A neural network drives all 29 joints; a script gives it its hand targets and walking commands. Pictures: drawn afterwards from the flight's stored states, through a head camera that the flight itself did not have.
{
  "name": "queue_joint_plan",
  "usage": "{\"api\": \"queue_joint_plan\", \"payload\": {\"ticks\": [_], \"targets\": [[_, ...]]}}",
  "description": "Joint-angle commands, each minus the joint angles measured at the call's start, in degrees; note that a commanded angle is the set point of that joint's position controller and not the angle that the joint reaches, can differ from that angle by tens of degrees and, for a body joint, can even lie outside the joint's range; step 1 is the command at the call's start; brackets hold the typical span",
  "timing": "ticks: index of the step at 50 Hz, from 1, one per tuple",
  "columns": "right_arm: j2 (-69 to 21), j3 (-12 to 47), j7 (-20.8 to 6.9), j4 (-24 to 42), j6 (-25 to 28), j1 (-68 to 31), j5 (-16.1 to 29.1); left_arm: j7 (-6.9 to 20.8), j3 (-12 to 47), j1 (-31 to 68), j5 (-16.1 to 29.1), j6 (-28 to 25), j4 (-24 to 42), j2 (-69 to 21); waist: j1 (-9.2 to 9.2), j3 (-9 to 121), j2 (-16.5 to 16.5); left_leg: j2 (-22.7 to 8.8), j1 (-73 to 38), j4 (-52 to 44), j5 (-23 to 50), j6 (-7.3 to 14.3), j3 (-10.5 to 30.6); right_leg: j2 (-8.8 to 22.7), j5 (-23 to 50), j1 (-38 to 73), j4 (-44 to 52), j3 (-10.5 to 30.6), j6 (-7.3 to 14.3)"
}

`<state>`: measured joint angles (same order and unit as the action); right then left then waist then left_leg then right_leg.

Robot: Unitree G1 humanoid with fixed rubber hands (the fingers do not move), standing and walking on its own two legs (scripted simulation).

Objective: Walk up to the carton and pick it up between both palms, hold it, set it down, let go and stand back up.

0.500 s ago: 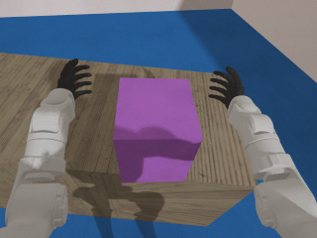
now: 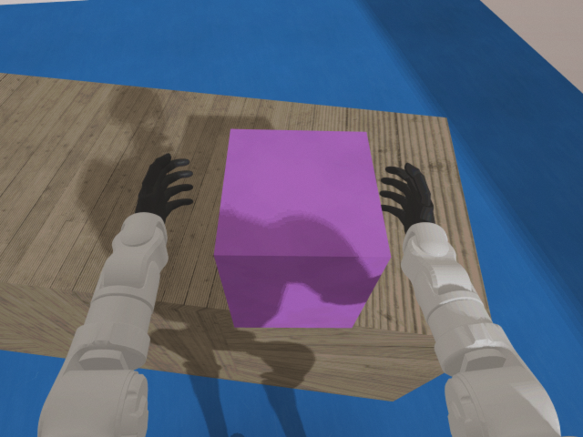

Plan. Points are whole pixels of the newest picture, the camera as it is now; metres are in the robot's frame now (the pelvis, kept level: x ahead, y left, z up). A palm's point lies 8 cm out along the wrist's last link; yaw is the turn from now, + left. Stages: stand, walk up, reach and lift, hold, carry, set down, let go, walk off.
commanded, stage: reach and lift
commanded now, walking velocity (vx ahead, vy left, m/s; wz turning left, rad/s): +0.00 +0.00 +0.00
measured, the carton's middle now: (296, 236) +0.40 +0.02 -0.01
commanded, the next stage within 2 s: none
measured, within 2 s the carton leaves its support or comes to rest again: neither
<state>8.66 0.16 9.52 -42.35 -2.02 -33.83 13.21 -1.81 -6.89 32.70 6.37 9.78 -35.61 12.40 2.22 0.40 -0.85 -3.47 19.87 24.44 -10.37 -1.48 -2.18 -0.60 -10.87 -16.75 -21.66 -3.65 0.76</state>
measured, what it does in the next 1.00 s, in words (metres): stands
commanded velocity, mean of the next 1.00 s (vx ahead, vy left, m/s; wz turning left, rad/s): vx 0.00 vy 0.00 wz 0.00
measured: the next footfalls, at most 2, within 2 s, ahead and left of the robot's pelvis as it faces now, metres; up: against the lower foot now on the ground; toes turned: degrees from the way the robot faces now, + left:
none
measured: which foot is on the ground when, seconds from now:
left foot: down 0.00-1.00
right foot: down 0.00-1.00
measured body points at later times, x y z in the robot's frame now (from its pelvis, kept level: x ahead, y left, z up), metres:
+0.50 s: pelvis -0.01 +0.01 -0.01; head +0.04 +0.02 +0.44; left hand +0.40 +0.21 +0.04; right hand +0.41 -0.14 +0.04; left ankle +0.02 +0.13 -0.74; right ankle +0.00 -0.11 -0.74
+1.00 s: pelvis -0.02 +0.01 -0.01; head +0.03 +0.03 +0.44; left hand +0.40 +0.17 +0.04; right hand +0.40 -0.13 +0.04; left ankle +0.02 +0.13 -0.74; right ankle +0.00 -0.11 -0.74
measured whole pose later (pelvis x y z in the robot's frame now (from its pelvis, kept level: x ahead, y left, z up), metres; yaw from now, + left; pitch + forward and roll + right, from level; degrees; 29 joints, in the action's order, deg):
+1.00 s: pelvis -0.02 +0.01 -0.01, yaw -1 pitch +12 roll -1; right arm 1.6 -9.3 8.3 -59.3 8.5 -41.5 2.2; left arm -7.5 -13.3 41.8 -2.8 -11.4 -59.6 2.2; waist 2.0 6.0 -1.6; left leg -3.7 30.1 29.0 -10.4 -0.7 -3.3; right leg -0.5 -10.5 -27.6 -26.5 -2.4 0.3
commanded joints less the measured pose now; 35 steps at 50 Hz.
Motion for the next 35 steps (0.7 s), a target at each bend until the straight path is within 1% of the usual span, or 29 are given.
{"api": "queue_joint_plan", "payload": {"ticks": [1,3,4,5,6,8,9,10,11,12,13,14,15,16,18,19,20,21,22,23,25,26,27,28,29,30,31,32,35], "targets": [[7.00,-2.15,-0.27,11.22,8.54,-24.41,-1.60,-0.13,-1.53,24.19,-0.45,-10.49,8.28,7.26,0.22,41.83,2.42,4.09,-14.12,3.24,26.93,-1.77,-0.76,-2.01,22.64,10.23,-0.98,1.50,-2.62],[5.94,-1.68,-0.56,7.83,10.07,-24.56,-1.95,0.07,-1.95,23.87,-1.58,-12.75,3.57,7.15,0.21,40.08,1.76,4.07,-12.39,3.45,26.23,-1.20,-0.88,-1.70,23.45,10.58,-1.05,2.03,-2.87],[5.95,-1.40,-0.66,7.52,11.20,-24.61,-2.16,0.12,-2.13,24.41,-1.79,-14.25,3.50,6.73,0.45,41.88,2.14,4.30,-11.59,3.80,27.25,-1.56,-1.06,-1.65,25.73,11.27,-1.93,2.08,-3.06],[6.60,-1.72,-0.69,7.68,12.49,-25.38,-2.33,-0.09,-1.49,25.45,-1.55,-15.77,3.76,6.45,0.26,43.48,2.64,4.21,-11.61,4.20,28.60,-1.92,-0.90,-1.89,27.82,11.06,-2.66,1.94,-3.02],[6.88,-1.69,-0.84,7.35,13.70,-25.61,-1.76,-0.41,-1.05,26.12,-1.41,-17.25,4.38,6.11,0.24,45.28,4.13,4.27,-12.09,5.08,30.80,-2.58,-0.70,-2.14,29.39,10.70,-3.27,1.83,-2.91],[7.22,-1.26,-0.90,6.72,15.28,-25.52,-1.61,-0.80,-0.79,26.25,-0.84,-19.34,3.74,6.20,-0.08,47.93,3.63,4.14,-12.00,6.26,32.31,-2.59,-0.66,-2.20,30.69,10.55,-3.76,1.96,-2.78],[7.55,-1.31,-0.79,7.18,15.80,-25.86,-1.43,-0.90,-1.00,26.58,-0.90,-19.78,3.12,6.60,-0.21,48.75,4.02,4.18,-11.45,6.20,31.46,-2.85,-0.99,-2.33,29.88,10.33,-3.75,1.93,-2.73],[7.76,-1.49,-0.76,6.90,16.09,-26.85,-1.45,-1.14,-0.50,27.35,-0.35,-20.24,3.00,6.43,-0.53,49.92,3.56,4.07,-11.49,6.42,31.04,-2.88,-0.73,-2.41,29.51,9.69,-4.07,1.77,-2.50],[7.52,-1.27,-0.77,5.73,15.77,-27.36,-1.15,-1.07,-0.18,27.85,0.12,-20.26,1.20,6.29,-0.71,48.89,2.95,4.02,-10.03,6.35,29.73,-2.36,-0.61,-2.10,28.39,9.24,-4.11,2.12,-2.65],[6.85,-0.43,-0.71,4.61,15.53,-27.35,-1.02,-0.94,-0.49,27.53,0.16,-20.35,-0.12,6.34,-0.42,48.26,1.88,4.22,-8.71,6.32,28.71,-1.81,-0.97,-1.90,28.38,9.68,-4.30,2.47,-2.91],[7.24,-1.04,-0.62,4.06,15.66,-27.15,-1.16,-0.91,-0.40,27.59,-0.06,-20.63,-0.24,6.02,-0.67,48.99,2.27,4.03,-9.04,5.99,28.70,-2.00,-0.85,-1.83,28.61,9.62,-4.46,2.34,-3.02],[7.16,-0.63,-0.63,3.34,15.62,-27.29,-0.84,-0.85,-0.52,27.79,-0.31,-20.70,-0.80,6.35,-0.16,48.39,3.55,4.26,-8.70,5.79,27.62,-2.22,-1.25,-1.79,26.70,9.25,-4.02,2.37,-2.88],[6.49,-0.53,-0.73,2.02,15.42,-28.03,-0.54,-0.91,-0.38,28.15,-0.16,-20.84,-1.70,5.35,-0.21,48.05,2.81,3.97,-9.11,5.89,27.50,-2.10,-0.89,-2.03,25.16,7.94,-3.93,2.10,-2.69],[6.23,-0.64,-0.97,1.59,15.41,-28.17,-0.41,-1.01,0.24,28.23,-0.01,-21.11,-1.92,4.72,-0.61,48.74,3.46,3.64,-10.40,6.02,27.57,-2.17,-0.57,-2.13,23.59,6.80,-3.56,1.84,-2.18],[5.76,-0.60,-1.36,1.20,15.20,-28.59,-0.30,-1.57,0.95,30.21,-0.03,-21.75,-2.04,4.46,-0.42,48.92,5.06,3.45,-12.46,6.38,27.68,-2.60,-0.63,-1.99,20.39,3.64,-2.82,1.79,-1.68],[5.21,-0.57,-1.42,0.22,14.90,-28.95,-0.44,-1.67,0.57,29.74,-0.20,-21.87,-3.50,3.78,-0.24,47.87,4.63,3.43,-12.19,6.56,27.50,-2.27,-0.37,-2.04,19.40,2.72,-2.65,1.71,-1.53],[5.49,-0.81,-1.56,-0.69,14.62,-29.38,-0.49,-1.82,0.77,30.33,-0.19,-21.88,-3.87,3.50,-0.55,47.74,4.21,3.15,-12.25,6.42,27.11,-2.40,-0.44,-2.37,18.41,2.36,-2.55,1.59,-1.20],[4.86,-0.44,-1.59,-2.16,14.24,-29.88,-0.41,-1.98,0.39,30.45,-0.65,-21.87,-5.12,2.89,0.22,46.08,4.30,3.31,-11.57,6.05,26.03,-2.32,-0.44,-2.31,16.25,1.94,-2.14,1.60,-1.18],[4.31,-0.34,-1.54,-1.81,14.14,-30.26,-0.92,-1.92,0.38,30.25,-0.45,-21.96,-6.51,2.88,-0.11,45.95,2.52,3.32,-10.71,5.92,24.18,-1.80,-0.63,-2.19,15.03,2.78,-2.06,1.89,-1.46],[3.75,-0.70,-1.63,-2.67,13.98,-30.74,-1.03,-2.01,0.73,30.80,-0.40,-22.12,-7.49,1.92,-0.04,44.83,2.89,3.25,-9.79,5.44,23.41,-1.62,-0.62,-2.04,14.28,2.71,-2.08,1.87,-1.42],[2.13,-0.56,-1.49,-2.78,14.08,-31.79,-2.08,-1.85,0.72,30.76,-0.78,-22.69,-9.87,0.17,-0.25,43.47,1.56,3.31,-8.91,5.07,22.21,-1.12,-0.49,-1.77,13.54,2.61,-1.85,2.00,-1.68],[1.89,-1.77,-1.44,-3.34,14.19,-32.38,-3.20,-1.89,0.80,31.91,-1.22,-22.97,-10.70,-0.35,-0.26,43.28,2.24,3.46,-8.58,5.01,21.58,-1.55,-0.79,-1.82,12.64,2.25,-1.75,1.86,-1.48],[1.15,-2.00,-1.36,-3.70,14.27,-33.04,-3.68,-2.07,0.01,32.25,-1.93,-23.27,-12.05,-0.43,0.07,42.58,1.69,3.30,-8.37,4.96,21.10,-1.22,-0.65,-1.67,11.53,1.51,-1.79,1.92,-1.66],[1.17,-2.88,-1.14,-3.94,14.61,-33.59,-4.46,-2.58,-0.73,33.27,-2.75,-23.74,-12.19,-0.60,0.41,43.21,2.35,3.28,-8.07,5.14,21.69,-1.44,-0.85,-1.64,11.73,1.78,-1.80,1.80,-1.44],[1.00,-3.55,-1.16,-4.65,14.79,-33.98,-5.00,-2.98,-0.42,33.87,-2.88,-23.99,-11.89,-1.97,0.18,43.80,3.10,3.16,-8.83,5.35,21.51,-1.87,-0.85,-1.93,10.71,0.75,-1.90,1.66,-1.12],[0.08,-3.93,-1.25,-5.34,14.90,-33.73,-5.19,-3.47,-0.17,34.71,-3.41,-24.25,-11.25,-2.90,0.40,43.86,3.96,3.02,-9.92,5.52,22.13,-2.05,-0.83,-2.18,10.07,0.13,-1.89,1.53,-0.88],[-0.06,-4.57,-1.10,-5.11,15.01,-33.87,-5.80,-3.96,-1.08,34.78,-4.39,-24.25,-11.14,-3.06,0.45,43.98,4.20,3.00,-10.49,5.95,22.94,-2.08,-0.78,-2.25,10.32,0.09,-1.81,1.51,-0.72],[-1.02,-4.83,-0.96,-4.16,15.11,-34.67,-6.60,-4.20,-1.72,35.33,-4.89,-24.33,-10.62,-3.56,0.89,44.93,4.09,3.10,-10.05,6.12,22.76,-2.00,-0.98,-2.13,10.47,0.74,-1.94,1.75,-0.85],[-2.19,-5.47,-0.73,-6.22,14.37,-34.70,-8.01,-4.75,-3.04,35.39,-7.12,-23.72,-11.15,-3.87,0.64,43.47,2.94,3.34,-8.23,5.13,21.01,-1.82,-1.78,-2.32,10.84,2.79,-2.00,1.96,-1.17]]}}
